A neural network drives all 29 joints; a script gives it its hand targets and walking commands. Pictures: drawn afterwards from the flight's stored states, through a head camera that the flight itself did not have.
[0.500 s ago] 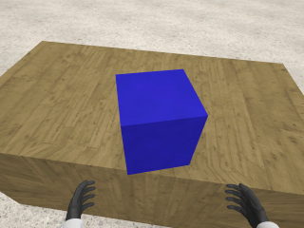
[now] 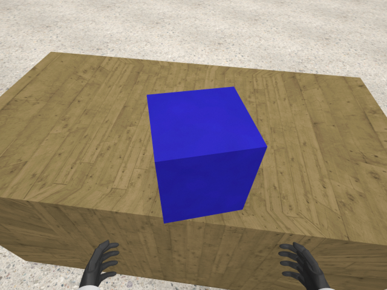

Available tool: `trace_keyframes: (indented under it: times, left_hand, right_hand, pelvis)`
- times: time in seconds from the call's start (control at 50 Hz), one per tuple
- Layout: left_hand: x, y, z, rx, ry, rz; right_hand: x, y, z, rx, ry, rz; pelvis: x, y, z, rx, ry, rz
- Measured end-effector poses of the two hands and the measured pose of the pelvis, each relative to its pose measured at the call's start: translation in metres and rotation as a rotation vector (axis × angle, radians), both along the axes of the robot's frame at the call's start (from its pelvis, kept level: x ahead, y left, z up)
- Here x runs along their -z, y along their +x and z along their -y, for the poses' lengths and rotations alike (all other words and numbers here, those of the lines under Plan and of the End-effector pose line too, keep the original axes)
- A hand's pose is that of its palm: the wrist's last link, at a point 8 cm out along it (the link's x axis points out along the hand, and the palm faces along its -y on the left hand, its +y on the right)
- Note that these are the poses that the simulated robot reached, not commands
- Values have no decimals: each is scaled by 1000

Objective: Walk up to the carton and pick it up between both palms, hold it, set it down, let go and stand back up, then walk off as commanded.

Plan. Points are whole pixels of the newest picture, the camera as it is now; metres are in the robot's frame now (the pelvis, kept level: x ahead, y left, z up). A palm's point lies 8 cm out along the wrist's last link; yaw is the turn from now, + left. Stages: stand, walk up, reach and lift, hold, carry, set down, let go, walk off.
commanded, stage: set down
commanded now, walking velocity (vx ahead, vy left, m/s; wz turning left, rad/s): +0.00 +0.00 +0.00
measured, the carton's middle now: (198, 156) +0.41 +0.00 +0.03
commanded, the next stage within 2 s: let go in 0.20 s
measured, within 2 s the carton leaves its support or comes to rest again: neither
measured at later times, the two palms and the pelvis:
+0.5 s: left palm (86, 282) +0.16 +0.23 -0.08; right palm out of the picture +0.15 -0.22 -0.08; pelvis +0.00 +0.00 +0.00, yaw +0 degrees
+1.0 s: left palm out of the picture +0.09 +0.31 -0.11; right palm out of the picture +0.11 -0.30 -0.09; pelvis +0.00 +0.01 -0.01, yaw +1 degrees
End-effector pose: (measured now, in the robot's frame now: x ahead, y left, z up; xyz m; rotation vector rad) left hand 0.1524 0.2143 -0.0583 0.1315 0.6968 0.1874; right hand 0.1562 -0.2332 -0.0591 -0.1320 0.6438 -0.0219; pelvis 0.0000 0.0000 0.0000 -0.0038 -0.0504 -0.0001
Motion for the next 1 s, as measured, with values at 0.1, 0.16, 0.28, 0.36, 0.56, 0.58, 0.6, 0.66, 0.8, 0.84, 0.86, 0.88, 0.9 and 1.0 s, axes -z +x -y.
trace_keyframes:
  times: [0.1,0.16,0.28,0.36,0.56,0.58,0.6,0.66,0.8,0.84,0.86,0.88,0.9,1.0]
  left_hand:
    - [3,1,-5,5,4,-17]
    - [6,1,-7,17,4,-34]
    - [12,1,-10,36,-2,-72]
    - [12,4,-13,40,4,-71]
    - [18,7,-21,53,9,-103]
    - [18,8,-22,54,9,-101]
    - [18,8,-22,56,10,-102]
    - [19,10,-23,61,9,-107]
    - [33,-6,-61,38,95,-157]
    - [38,-17,-74,25,112,-202]
    - [41,-23,-79,20,120,-226]
    - [44,-29,-84,14,126,-250]
    - [46,-35,-88,8,131,-275]
    - [54,-58,-99,-11,139,-375]
  right_hand:
    - [5,-1,-4,4,-6,-6]
    - [8,-2,-6,12,-11,-13]
    - [13,-4,-9,27,-25,-26]
    - [14,-5,-10,36,-26,-30]
    - [24,-9,-16,46,-34,-62]
    - [24,-9,-17,47,-34,-61]
    - [24,-8,-17,46,-35,-60]
    - [24,-7,-17,49,-39,-57]
    - [33,-27,26,69,-198,-237]
    - [33,-34,41,84,-237,-272]
    - [32,-37,47,92,-252,-291]
    - [32,-40,52,97,-264,-307]
    - [32,-42,57,100,-274,-322]
    - [32,-49,66,105,-294,-375]
  pelvis:
    - [0,-1,-1,2,0,3]
    - [1,-1,-1,0,0,7]
    - [1,-2,-2,1,0,18]
    - [2,-2,-2,3,0,19]
    - [3,-2,-4,2,-2,27]
    - [3,-2,-5,2,-2,27]
    - [3,-2,-5,2,-2,27]
    - [3,-2,-6,2,-3,33]
    - [7,0,-7,-9,-1,-2]
    - [7,1,-7,-11,-1,-5]
    - [7,1,-7,-13,-1,-6]
    - [7,1,-7,-14,-1,-7]
    - [7,2,-7,-16,-2,-7]
    - [5,3,-8,-21,-2,-3]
